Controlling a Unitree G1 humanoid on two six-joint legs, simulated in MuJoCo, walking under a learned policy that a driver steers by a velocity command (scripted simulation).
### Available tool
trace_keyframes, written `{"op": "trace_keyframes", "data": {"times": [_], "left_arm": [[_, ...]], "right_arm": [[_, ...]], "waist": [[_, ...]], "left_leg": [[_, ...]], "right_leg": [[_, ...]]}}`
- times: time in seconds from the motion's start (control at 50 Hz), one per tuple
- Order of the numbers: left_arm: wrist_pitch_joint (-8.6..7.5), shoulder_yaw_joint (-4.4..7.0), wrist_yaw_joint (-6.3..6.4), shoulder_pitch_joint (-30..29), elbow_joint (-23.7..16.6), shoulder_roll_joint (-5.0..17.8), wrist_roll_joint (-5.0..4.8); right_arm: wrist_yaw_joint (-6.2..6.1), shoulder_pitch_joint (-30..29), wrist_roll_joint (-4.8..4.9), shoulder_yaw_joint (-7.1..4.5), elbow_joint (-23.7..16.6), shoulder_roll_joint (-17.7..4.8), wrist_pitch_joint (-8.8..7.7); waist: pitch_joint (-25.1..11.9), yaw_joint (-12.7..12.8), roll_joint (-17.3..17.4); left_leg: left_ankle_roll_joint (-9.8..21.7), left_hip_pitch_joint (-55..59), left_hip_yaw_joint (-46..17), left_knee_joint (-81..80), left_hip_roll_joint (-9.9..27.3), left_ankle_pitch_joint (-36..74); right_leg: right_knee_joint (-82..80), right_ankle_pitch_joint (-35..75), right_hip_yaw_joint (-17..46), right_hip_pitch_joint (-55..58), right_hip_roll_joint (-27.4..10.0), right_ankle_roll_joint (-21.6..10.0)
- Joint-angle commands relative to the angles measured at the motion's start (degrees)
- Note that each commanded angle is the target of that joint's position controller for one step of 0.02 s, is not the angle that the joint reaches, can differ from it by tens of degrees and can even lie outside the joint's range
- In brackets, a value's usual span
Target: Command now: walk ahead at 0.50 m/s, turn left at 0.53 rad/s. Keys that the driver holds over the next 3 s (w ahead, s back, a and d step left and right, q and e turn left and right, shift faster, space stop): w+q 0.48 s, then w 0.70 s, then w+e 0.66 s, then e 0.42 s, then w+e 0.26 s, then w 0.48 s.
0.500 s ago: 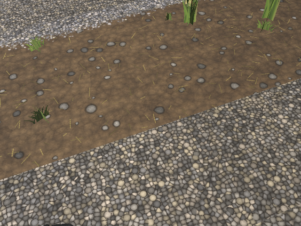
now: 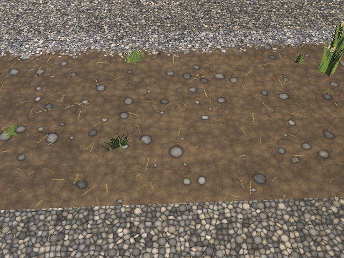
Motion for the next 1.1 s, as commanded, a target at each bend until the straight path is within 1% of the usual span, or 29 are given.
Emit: {"op": "trace_keyframes", "data": {"times": [0.02,0.1,0.14,0.16,0.18,0.2,0.22,0.24,0.26,0.28,0.3,0.34,0.36,0.4,0.44,0.48,0.54,0.56,0.58,0.6,0.64,0.72,0.8,0.96,1.0,1.04,1.06,1.08,1.1], "left_arm": [[0.49,1.88,0.5,3.5,-1.9,8.1,-0.7],[2.25,1.55,-0.09,2.3,-1.7,9.0,-1.27],[2.08,1.08,-1.48,-0.5,-1.0,10.2,-2.33],[1.21,0.96,-1.3,-0.3,-0.8,8.2,-2.18],[-0.9,-1.26,-2.16,8.5,-3.4,2.6,-0.83],[-2.46,-1.22,-2.73,6.0,-5.5,7.2,-1.95],[-3.21,-0.86,-2.38,-1.4,-10.3,8.4,-3.29],[-2.64,-1.14,-0.63,-10.1,-10.9,7.2,-2.51],[-2.66,-1.75,-0.26,-7.3,-11.8,6.0,-4.42],[-2.08,-1.79,-0.26,-4.8,-10.6,7.8,-2.98],[-1.89,-0.79,-0.51,-5.3,-9.7,9.6,-2.15],[-0.84,-0.82,-0.49,-10.9,-12.1,7.8,0.62],[-1.08,-1.05,-0.68,-14.1,-13.2,7.4,1.69],[-1.68,-1.74,-1.71,-15.1,-13.1,4.8,1.03],[-1.34,-1.31,-2.26,-17.9,-14.1,5.9,-0.61],[-0.8,-0.59,-2.43,-19.3,-15.2,7.5,-0.83],[-1.5,1.14,-3.09,-8.7,-12.5,10.0,-0.06],[-1.77,1.97,-3.42,-0.2,-10.9,13.2,0.67],[-1.5,3.18,-4.37,6.7,-7.6,17.3,0.96],[-1.66,1.79,-4.62,4.4,-8.3,11.7,-0.41],[-0.94,0.71,-4.33,-5.7,-10.1,8.8,0.0],[-1.02,0.22,-3.87,-9.8,-9.7,7.7,0.26],[-0.83,1.08,-2.85,-5.3,-7.1,10.6,-0.78],[0.47,1.16,-2.85,1.1,-2.6,11.5,-1.77],[1.03,1.45,-2.91,0.3,-2.1,12.6,-2.03],[1.38,1.03,-2.87,-1.3,-2.2,12.2,-2.16],[1.23,0.08,-2.8,-2.9,-3.4,10.1,-1.41],[-0.03,-1.91,-3.04,1.1,-5.4,4.1,-0.53],[-1.27,-1.29,-3.17,0.4,-4.7,7.1,-1.3]], "right_arm": [[1.69,-13.4,0.62,1.41,-6.6,0.3,-0.93],[1.44,-2.5,0.45,0.2,-0.9,-3.0,-0.56],[-0.44,15.5,-0.03,-2.67,5.3,-8.5,-0.86],[-1.52,21.3,-1.83,-3.52,7.6,-13.5,-0.9],[-1.64,21.3,-3.56,-2.7,7.2,-19.5,-2.3],[-1.33,25.0,-0.88,-2.66,6.6,-17.1,-1.5],[-1.98,27.5,0.21,-2.53,7.4,-16.5,-1.46],[-2.61,20.2,1.02,-1.49,6.7,-11.9,-1.02],[-3.23,16.6,-0.44,-1.41,4.8,-14.1,-1.6],[-2.77,11.1,-1.45,-0.6,1.9,-12.0,-2.9],[-2.22,5.8,-1.11,0.71,0.6,-7.6,-4.12],[-3.89,-1.5,-0.69,1.24,-1.2,-7.5,-4.13],[-4.99,-0.9,-1.24,1.21,-1.5,-7.8,-3.92],[-6.12,2.2,-1.1,0.58,-1.4,-8.6,-3.61],[-6.03,6.6,0.19,0.15,-0.1,-8.6,-3.53],[-6.0,9.4,0.94,0.11,0.6,-7.3,-2.98],[-5.56,11.0,0.03,0.95,0.7,-3.9,-2.44],[-5.27,14.0,-1.02,1.98,-0.1,-0.5,-2.45],[-4.76,22.6,1.14,2.6,0.0,2.2,-3.35],[-4.49,19.2,1.77,1.43,0.8,-4.0,-3.59],[-4.53,5.9,0.57,0.84,-3.2,-5.9,-3.16],[-4.29,6.9,-0.52,0.76,-2.8,-3.6,-2.61],[-4.19,0.2,-1.18,1.83,-4.7,-1.6,-3.05],[-2.67,-10.3,0.05,2.49,-7.5,-2.1,-4.31],[-2.22,-9.5,0.16,2.16,-7.8,-3.2,-4.78],[-2.55,1.0,-0.3,0.33,-4.4,-6.5,-4.88],[-3.06,12.1,-0.81,-1.2,-1.8,-10.4,-4.92],[-3.32,18.0,-1.31,-2.7,-0.6,-17.0,-4.38],[-3.1,19.3,-0.68,-1.41,-0.2,-12.6,-4.32]], "waist": [[9.9,5.3,-4.4],[5.7,1.9,-4.1],[-5.0,-9.4,-4.1],[-4.5,-13.5,7.8],[-18.4,-7.0,19.5],[-31.1,-11.0,14.8],[-30.2,-11.6,10.5],[-19.6,-9.8,-2.2],[-19.1,-6.1,3.0],[-16.5,-3.7,-5.2],[-9.9,-1.8,-6.1],[1.5,0.6,-2.6],[1.7,-0.3,-0.9],[-2.0,-1.9,3.6],[-1.7,-3.8,3.7],[-0.3,-3.8,2.8],[-3.4,1.3,2.4],[-9.7,2.9,-6.6],[-15.7,-0.1,-26.7],[-8.5,1.0,-17.4],[1.8,-0.1,-6.2],[-1.1,-4.0,-8.6],[-1.5,-2.3,-6.0],[2.5,1.3,-7.6],[2.2,-0.3,-8.6],[-3.3,-6.0,-8.1],[-10.5,-10.9,-4.2],[-16.9,-10.0,10.7],[-19.3,-10.7,11.6]], "left_leg": [[0.1,-3.7,2.8,-6.7,0.5,2.9],[1.1,11.2,7.0,-13.4,-0.3,4.9],[3.9,41.2,12.2,-16.8,-4.5,11.1],[8.8,56.8,5.5,-15.7,0.3,17.8],[15.7,79.8,-7.0,9.2,9.4,45.4],[21.2,84.0,-13.7,7.2,11.9,32.3],[21.9,77.4,-24.4,-6.3,14.2,2.4],[18.6,65.6,-25.9,-15.9,11.4,-15.7],[23.4,58.3,-38.6,-17.4,19.3,-20.8],[22.5,49.2,-40.2,-16.0,19.9,-23.5],[19.3,37.0,-32.5,-15.5,17.4,-21.5],[15.2,13.8,-18.4,-20.2,8.1,-15.2],[14.5,9.1,-13.3,-21.0,4.6,-9.8],[12.6,6.9,-6.1,-20.7,-0.8,-9.4],[11.7,13.3,-8.8,-20.4,0.9,-15.2],[9.9,19.8,-13.3,-17.1,2.5,-22.4],[6.0,22.7,-11.4,-3.1,-1.5,-19.2],[3.2,14.4,-5.9,15.0,-7.0,-29.1],[0.7,-1.6,-3.3,34.1,-13.2,-53.8],[1.1,-10.1,-6.0,39.0,-9.8,-53.4],[2.1,-8.8,-2.3,35.6,-4.4,-42.2],[0.7,2.3,1.0,22.4,-0.1,-34.9],[-0.8,1.1,2.3,7.9,0.4,-25.8],[-1.3,5.7,5.9,-8.2,-2.3,-21.7],[0.4,9.2,6.9,-10.6,-3.1,-25.1],[3.0,25.4,8.5,-13.5,-5.4,-25.0],[6.4,41.4,0.5,-12.3,1.6,-24.9],[15.0,61.2,-23.6,-15.7,15.8,-28.9],[17.5,60.9,-34.5,-21.4,18.2,-35.3]], "right_leg": [[-2.7,15.7,6.0,-4.0,-14.6,-7.6],[15.6,30.0,1.7,-2.1,-15.1,-3.9],[41.4,40.3,0.3,-12.2,-10.9,-1.7],[69.0,-2.5,2.1,-30.5,-2.4,2.2],[88.2,-21.0,13.1,-51.0,-1.2,3.2],[86.2,-18.5,19.5,-53.8,-2.4,3.2],[79.2,-12.2,20.7,-57.2,-1.4,2.6],[74.5,-6.1,15.6,-59.8,-1.8,1.9],[79.7,-0.6,18.3,-61.2,-1.7,1.3],[75.0,1.2,21.3,-58.2,-4.5,0.1],[59.5,9.9,24.0,-54.7,-5.8,-2.3],[34.3,16.2,20.7,-41.6,-6.2,0.3],[24.8,21.1,18.8,-34.7,-4.7,1.3],[10.4,38.0,15.3,-20.9,0.6,2.1],[3.3,40.2,15.6,-19.6,3.0,1.7],[-1.8,35.7,16.8,-20.9,3.4,-0.2],[-3.5,31.6,15.8,-9.4,3.5,-5.2],[-3.8,31.2,27.0,4.3,-5.2,-9.6],[-16.3,13.6,59.1,16.4,-18.0,-20.2],[-20.5,-3.5,64.6,13.6,-17.9,-19.3],[-21.3,2.2,47.3,-2.7,-12.8,-15.5],[-24.6,20.2,32.3,-12.1,-7.5,-14.5],[-26.8,27.6,26.8,-8.9,-8.3,-15.4],[-24.4,29.5,21.7,-3.9,-8.8,-13.9],[-21.5,33.1,22.0,-2.3,-10.0,-13.2],[-10.0,48.7,18.3,-4.5,-6.9,-10.9],[5.2,45.3,15.0,-13.2,-3.9,-8.4],[27.4,19.3,11.5,-36.5,5.0,-4.2],[36.6,2.6,19.0,-43.8,5.3,-4.2]]}}
Next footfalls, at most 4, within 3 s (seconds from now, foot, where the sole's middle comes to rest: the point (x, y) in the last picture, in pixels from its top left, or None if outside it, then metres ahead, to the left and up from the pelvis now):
0.16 left None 0.26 0.18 -0.91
0.54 right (181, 252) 0.58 0.03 -0.91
1.06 left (109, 221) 0.70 0.36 -0.91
1.60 right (141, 155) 1.07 0.27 -0.91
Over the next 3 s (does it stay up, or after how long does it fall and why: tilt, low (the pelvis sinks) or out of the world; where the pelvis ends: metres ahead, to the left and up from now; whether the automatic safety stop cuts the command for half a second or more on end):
stays up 1.43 0.30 -0.15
